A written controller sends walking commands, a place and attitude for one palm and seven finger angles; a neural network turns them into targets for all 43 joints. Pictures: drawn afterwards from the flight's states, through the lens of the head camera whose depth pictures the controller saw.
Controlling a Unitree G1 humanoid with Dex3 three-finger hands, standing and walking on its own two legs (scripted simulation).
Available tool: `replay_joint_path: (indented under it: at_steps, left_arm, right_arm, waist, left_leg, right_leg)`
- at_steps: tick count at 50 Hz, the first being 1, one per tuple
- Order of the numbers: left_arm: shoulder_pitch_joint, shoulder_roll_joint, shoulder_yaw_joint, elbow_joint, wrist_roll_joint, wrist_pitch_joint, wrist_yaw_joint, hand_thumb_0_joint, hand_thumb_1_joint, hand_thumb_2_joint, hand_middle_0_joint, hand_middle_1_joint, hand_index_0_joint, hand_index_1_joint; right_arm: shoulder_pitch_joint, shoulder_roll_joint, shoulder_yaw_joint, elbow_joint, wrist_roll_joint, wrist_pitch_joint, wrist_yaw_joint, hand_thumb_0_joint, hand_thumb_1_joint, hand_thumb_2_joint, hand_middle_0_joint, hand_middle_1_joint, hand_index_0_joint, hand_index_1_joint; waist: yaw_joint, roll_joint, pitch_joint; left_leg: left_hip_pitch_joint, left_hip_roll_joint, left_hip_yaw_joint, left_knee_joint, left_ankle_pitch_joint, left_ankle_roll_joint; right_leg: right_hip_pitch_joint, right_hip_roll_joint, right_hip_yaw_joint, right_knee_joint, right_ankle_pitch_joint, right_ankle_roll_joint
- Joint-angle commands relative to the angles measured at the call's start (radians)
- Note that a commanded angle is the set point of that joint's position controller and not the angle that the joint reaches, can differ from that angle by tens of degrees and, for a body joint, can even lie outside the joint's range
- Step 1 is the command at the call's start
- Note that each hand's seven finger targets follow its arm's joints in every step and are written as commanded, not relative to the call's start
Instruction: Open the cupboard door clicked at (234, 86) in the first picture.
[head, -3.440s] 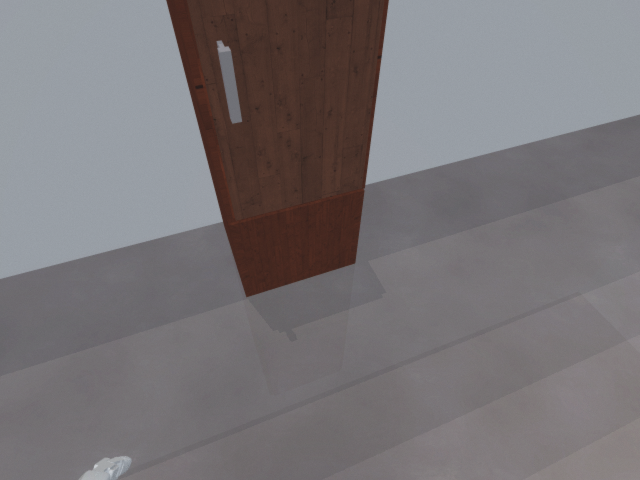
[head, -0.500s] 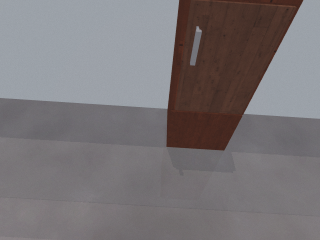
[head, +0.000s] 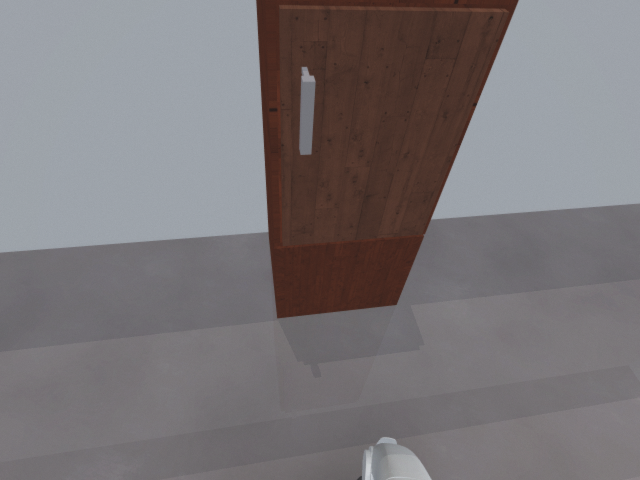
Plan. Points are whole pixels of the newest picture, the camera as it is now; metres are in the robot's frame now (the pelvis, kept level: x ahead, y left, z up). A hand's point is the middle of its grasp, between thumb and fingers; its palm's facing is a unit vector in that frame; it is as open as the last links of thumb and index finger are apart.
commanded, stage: take the last steps up to it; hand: left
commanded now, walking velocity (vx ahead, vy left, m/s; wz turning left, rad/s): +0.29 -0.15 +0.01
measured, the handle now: (305, 112) +0.73 +0.04 +0.08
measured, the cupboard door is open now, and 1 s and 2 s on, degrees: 0 0 0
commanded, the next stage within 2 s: come to a stop and stand still in 0.32 s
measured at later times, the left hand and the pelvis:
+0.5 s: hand (276, 468) +0.18 +0.06 -0.18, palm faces +0.09 -0.98 -0.18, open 7.3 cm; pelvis +0.17 -0.11 +0.00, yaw +2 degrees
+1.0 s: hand (263, 469) +0.18 +0.08 -0.18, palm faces +0.07 -0.97 -0.23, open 7.4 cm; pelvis +0.18 -0.10 -0.01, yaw +1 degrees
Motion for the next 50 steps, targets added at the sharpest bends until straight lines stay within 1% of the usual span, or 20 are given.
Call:
replay_joint_path:
  at_steps: [1,3,5,6,7,8,9,10,12,14,21,23,26,29,32,34,38,43,47,50]
  left_arm:
    - [-0.102,-0.023,-0.014,-0.084,-0.007,-0.037,-0.013,0.000,0.900,0.900,-0.200,-0.300,-0.200,-0.300]
    - [-0.014,0.007,-0.005,-0.054,-0.009,-0.048,-0.006,0.000,0.900,0.900,-0.200,-0.300,-0.200,-0.300]
    - [0.240,0.067,0.019,0.028,0.000,-0.074,0.004,0.000,0.900,0.900,-0.200,-0.300,-0.200,-0.300]
    - [0.357,0.171,0.046,0.060,0.007,-0.087,0.018,0.000,0.900,0.900,-0.200,-0.300,-0.200,-0.300]
    - [0.385,0.229,0.049,0.072,-0.011,-0.089,0.027,0.000,0.900,0.900,-0.200,-0.300,-0.200,-0.300]
    - [0.325,0.201,0.039,0.050,-0.022,-0.080,0.037,0.000,0.900,0.900,-0.200,-0.300,-0.200,-0.300]
    - [0.219,0.162,0.030,0.034,-0.018,-0.080,0.039,0.000,0.900,0.900,-0.200,-0.300,-0.200,-0.300]
    - [0.129,0.108,0.013,0.012,-0.021,-0.079,0.040,0.000,0.900,0.900,-0.200,-0.300,-0.200,-0.300]
    - [0.051,0.029,-0.013,-0.005,-0.016,-0.089,0.046,0.000,0.900,0.900,-0.200,-0.300,-0.200,-0.300]
    - [0.058,-0.005,-0.018,-0.002,-0.008,-0.101,0.052,0.000,0.900,0.900,-0.200,-0.300,-0.200,-0.300]
    - [0.141,-0.007,-0.029,0.017,-0.003,-0.098,0.054,0.000,0.900,0.900,-0.200,-0.300,-0.200,-0.300]
    - [0.177,-0.020,-0.038,0.039,-0.004,-0.101,0.060,0.000,0.900,0.900,-0.200,-0.300,-0.200,-0.300]
    - [0.198,-0.004,-0.043,0.053,-0.006,-0.094,0.072,0.000,0.900,0.900,-0.200,-0.300,-0.200,-0.300]
    - [0.211,0.013,-0.041,0.067,-0.014,-0.081,0.084,0.000,0.900,0.900,-0.200,-0.300,-0.200,-0.300]
    - [0.228,0.004,-0.031,0.062,-0.019,-0.058,0.095,0.000,0.900,0.900,-0.200,-0.300,-0.200,-0.300]
    - [0.232,0.000,-0.032,0.057,-0.014,-0.043,0.098,0.000,0.900,0.900,-0.200,-0.300,-0.200,-0.300]
    - [0.218,0.004,-0.028,0.030,-0.008,-0.034,0.092,0.000,0.900,0.900,-0.200,-0.300,-0.200,-0.300]
    - [0.184,0.014,-0.026,0.019,-0.005,-0.035,0.087,0.000,0.900,0.900,-0.200,-0.300,-0.200,-0.300]
    - [0.134,0.019,-0.030,0.012,-0.008,-0.034,0.080,0.000,0.900,0.900,-0.200,-0.300,-0.200,-0.300]
    - [0.118,0.018,-0.033,0.021,-0.016,-0.036,0.077,0.000,0.900,0.900,-0.200,-0.300,-0.200,-0.300]
  right_arm:
    - [0.041,-0.197,-0.050,-0.024,-0.009,-0.007,-0.005,0.000,-0.900,-0.900,0.200,0.300,0.200,0.300]
    - [0.021,-0.223,-0.061,-0.023,-0.007,-0.001,-0.002,0.000,-0.900,-0.900,0.200,0.300,0.200,0.300]
    - [0.000,-0.216,-0.065,-0.025,0.004,0.001,0.006,0.000,-0.900,-0.900,0.200,0.300,0.200,0.300]
    - [0.067,-0.157,-0.056,-0.031,0.016,0.004,0.019,0.000,-0.900,-0.900,0.200,0.300,0.200,0.300]
    - [0.064,-0.112,-0.037,-0.067,0.023,0.010,0.017,0.000,-0.900,-0.900,0.200,0.300,0.200,0.300]
    - [-0.005,-0.117,-0.042,-0.088,0.028,0.022,0.017,0.000,-0.900,-0.900,0.200,0.300,0.200,0.300]
    - [-0.022,-0.094,-0.048,-0.076,0.026,0.025,0.023,0.000,-0.900,-0.900,0.200,0.300,0.200,0.300]
    - [-0.039,-0.103,-0.054,-0.071,0.018,0.032,0.024,0.000,-0.900,-0.900,0.200,0.300,0.200,0.300]
    - [-0.038,-0.084,-0.052,-0.063,0.002,0.053,0.023,0.000,-0.900,-0.900,0.200,0.300,0.200,0.300]
    - [-0.003,-0.066,-0.051,-0.057,-0.006,0.067,0.024,0.000,-0.900,-0.900,0.200,0.300,0.200,0.300]
    - [-0.179,-0.104,-0.045,-0.132,-0.005,0.072,0.025,0.000,-0.900,-0.900,0.200,0.300,0.200,0.300]
    - [-0.230,-0.088,-0.030,-0.138,0.001,0.068,0.019,0.000,-0.900,-0.900,0.200,0.300,0.200,0.300]
    - [-0.250,-0.071,-0.006,-0.123,0.016,0.063,0.004,0.000,-0.900,-0.900,0.200,0.300,0.200,0.300]
    - [-0.241,-0.087,-0.004,-0.112,0.030,0.070,-0.010,0.000,-0.900,-0.900,0.200,0.300,0.200,0.300]
    - [-0.231,-0.138,-0.015,-0.115,0.023,0.077,-0.021,0.000,-0.900,-0.900,0.200,0.300,0.200,0.300]
    - [-0.245,-0.135,-0.020,-0.118,0.020,0.083,-0.025,0.000,-0.900,-0.900,0.200,0.300,0.200,0.300]
    - [-0.270,-0.143,-0.030,-0.151,0.018,0.089,-0.016,0.000,-0.900,-0.900,0.200,0.300,0.200,0.300]
    - [-0.261,-0.112,-0.025,-0.142,0.017,0.099,-0.006,0.000,-0.900,-0.900,0.200,0.300,0.200,0.300]
    - [-0.257,-0.106,-0.017,-0.115,0.013,0.102,0.004,0.000,-0.900,-0.900,0.200,0.300,0.200,0.300]
    - [-0.212,-0.102,-0.004,-0.080,0.010,0.093,0.007,0.000,-0.900,-0.900,0.200,0.300,0.200,0.300]
  waist:
    - [0.008,0.203,0.156]
    - [0.049,0.171,0.084]
    - [0.165,0.070,-0.086]
    - [0.195,-0.181,-0.246]
    - [0.163,-0.267,-0.317]
    - [0.158,-0.138,-0.225]
    - [0.120,-0.140,-0.175]
    - [0.085,-0.071,-0.091]
    - [0.027,0.005,-0.009]
    - [-0.004,0.005,-0.010]
    - [0.031,-0.015,0.023]
    - [0.041,0.052,0.026]
    - [0.055,0.078,-0.039]
    - [0.050,0.042,-0.051]
    - [0.052,0.046,-0.037]
    - [0.056,0.128,-0.017]
    - [0.062,0.055,-0.050]
    - [0.056,-0.075,-0.051]
    - [0.054,-0.029,0.027]
    - [0.049,0.039,0.052]
  left_leg:
    - [-0.106,0.255,-0.127,-0.096,0.563,0.143]
    - [-0.124,0.253,-0.112,0.024,0.713,0.133]
    - [-0.214,0.174,-0.056,0.347,0.646,0.078]
    - [-0.435,0.063,-0.013,0.669,0.183,0.044]
    - [-0.580,-0.051,-0.120,0.937,-0.258,0.039]
    - [-0.595,-0.013,-0.202,1.021,-0.215,0.066]
    - [-0.596,0.032,-0.208,1.047,-0.124,0.067]
    - [-0.594,0.059,-0.214,1.037,-0.048,0.064]
    - [-0.519,0.072,-0.202,0.966,0.034,0.051]
    - [-0.494,0.068,-0.188,0.897,0.062,0.039]
    - [-0.587,0.055,-0.165,0.685,0.035,0.017]
    - [-0.572,0.045,-0.181,0.571,0.017,0.010]
    - [-0.471,0.009,-0.180,0.366,0.012,0.012]
    - [-0.351,-0.012,-0.191,0.215,0.145,0.025]
    - [-0.219,0.049,-0.215,0.181,0.521,0.067]
    - [-0.190,0.068,-0.224,0.204,0.611,0.092]
    - [-0.249,0.077,-0.254,0.162,0.458,0.095]
    - [-0.291,-0.021,-0.195,0.222,0.119,0.053]
    - [-0.285,-0.005,-0.214,0.241,0.067,0.049]
    - [-0.245,0.025,-0.232,0.130,0.151,0.060]
  right_leg:
    - [0.061,0.019,-0.033,-0.223,-0.057,-0.036]
    - [0.240,0.064,-0.061,-0.275,-0.093,-0.064]
    - [0.604,0.084,-0.058,-0.401,-0.011,-0.084]
    - [0.861,-0.151,0.208,-0.465,-0.034,-0.149]
    - [0.909,-0.302,0.490,-0.551,0.082,-0.206]
    - [0.772,-0.305,0.449,-0.614,0.045,-0.227]
    - [0.644,-0.263,0.387,-0.642,-0.098,-0.205]
    - [0.521,-0.229,0.316,-0.667,-0.171,-0.184]
    - [0.328,-0.160,0.164,-0.707,-0.110,-0.154]
    - [0.284,-0.127,0.095,-0.725,-0.023,-0.161]
    - [0.394,-0.125,0.129,-0.738,0.084,-0.221]
    - [0.442,-0.148,0.156,-0.702,0.296,-0.210]
    - [0.548,-0.135,0.136,-0.605,0.646,-0.147]
    - [0.543,-0.120,0.122,-0.535,0.734,-0.072]
    - [0.459,-0.073,0.105,-0.499,0.595,0.019]
    - [0.403,-0.056,0.092,-0.476,0.479,0.024]
    - [0.436,-0.041,0.102,-0.483,0.244,-0.016]
    - [0.426,-0.144,0.211,-0.598,0.167,-0.084]
    - [0.332,-0.146,0.214,-0.676,-0.091,-0.131]
    - [0.302,-0.098,0.172,-0.679,-0.236,-0.094]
